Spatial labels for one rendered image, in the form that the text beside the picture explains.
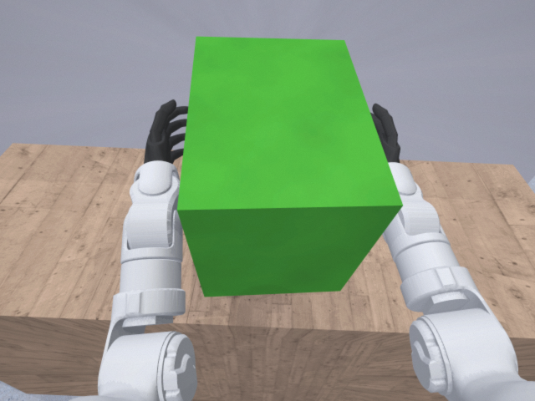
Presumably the robot right upper arm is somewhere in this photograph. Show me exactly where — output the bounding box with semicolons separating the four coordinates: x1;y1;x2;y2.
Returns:
410;308;535;401

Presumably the left robot hand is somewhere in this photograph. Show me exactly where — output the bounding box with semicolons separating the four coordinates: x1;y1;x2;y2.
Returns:
144;99;188;164

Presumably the right robot hand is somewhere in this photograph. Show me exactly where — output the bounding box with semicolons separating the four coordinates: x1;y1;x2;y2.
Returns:
370;104;400;163

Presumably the robot left upper arm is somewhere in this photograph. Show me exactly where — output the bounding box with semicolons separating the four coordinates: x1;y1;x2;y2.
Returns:
69;331;197;401

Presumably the pedestal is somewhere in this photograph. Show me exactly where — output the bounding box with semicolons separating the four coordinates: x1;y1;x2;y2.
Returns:
0;143;535;401

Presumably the robot right forearm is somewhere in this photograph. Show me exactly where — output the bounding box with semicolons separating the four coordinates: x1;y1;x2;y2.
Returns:
382;162;518;373

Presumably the robot left forearm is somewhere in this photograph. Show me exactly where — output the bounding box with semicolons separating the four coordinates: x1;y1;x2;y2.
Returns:
98;160;186;394

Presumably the carton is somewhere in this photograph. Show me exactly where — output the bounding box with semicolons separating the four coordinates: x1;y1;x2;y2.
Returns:
177;37;403;297

